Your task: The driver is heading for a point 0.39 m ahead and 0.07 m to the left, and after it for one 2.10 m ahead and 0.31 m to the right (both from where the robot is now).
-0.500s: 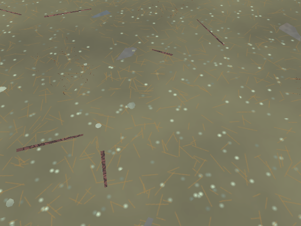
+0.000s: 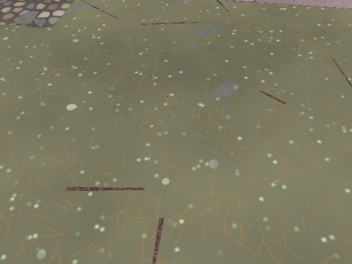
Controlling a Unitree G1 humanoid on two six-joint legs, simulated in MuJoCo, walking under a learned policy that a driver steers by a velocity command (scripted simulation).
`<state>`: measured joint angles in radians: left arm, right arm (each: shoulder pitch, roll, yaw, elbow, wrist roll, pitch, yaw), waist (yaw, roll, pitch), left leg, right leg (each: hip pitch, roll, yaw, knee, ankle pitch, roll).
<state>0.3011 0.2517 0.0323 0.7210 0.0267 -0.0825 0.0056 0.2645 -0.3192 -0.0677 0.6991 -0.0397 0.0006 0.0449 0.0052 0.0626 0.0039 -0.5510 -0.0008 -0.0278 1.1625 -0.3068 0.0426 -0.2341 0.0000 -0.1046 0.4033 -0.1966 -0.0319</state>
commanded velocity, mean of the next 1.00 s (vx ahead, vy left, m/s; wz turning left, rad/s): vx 0.26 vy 0.00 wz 0.03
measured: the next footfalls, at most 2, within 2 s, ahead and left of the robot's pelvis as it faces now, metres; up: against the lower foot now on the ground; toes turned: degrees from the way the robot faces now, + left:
left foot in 0.32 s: +0.30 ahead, +0.15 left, +0.00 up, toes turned +16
right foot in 0.84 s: +0.43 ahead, -0.01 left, +0.00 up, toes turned +0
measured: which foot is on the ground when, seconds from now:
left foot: up 0.00-0.30, down 0.32-0.84, up 0.86-1.00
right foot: down 0.00-0.34, up 0.36-0.82, down 0.84-1.00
